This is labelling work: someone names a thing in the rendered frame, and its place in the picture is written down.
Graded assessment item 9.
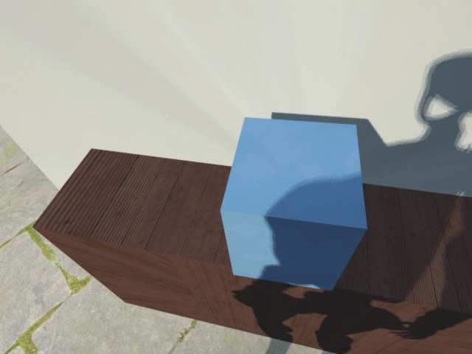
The pedestal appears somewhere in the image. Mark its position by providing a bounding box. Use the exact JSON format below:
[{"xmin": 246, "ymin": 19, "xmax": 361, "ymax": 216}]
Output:
[{"xmin": 32, "ymin": 148, "xmax": 472, "ymax": 354}]

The carton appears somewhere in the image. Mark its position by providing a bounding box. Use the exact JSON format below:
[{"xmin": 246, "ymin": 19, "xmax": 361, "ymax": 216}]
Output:
[{"xmin": 221, "ymin": 117, "xmax": 367, "ymax": 291}]

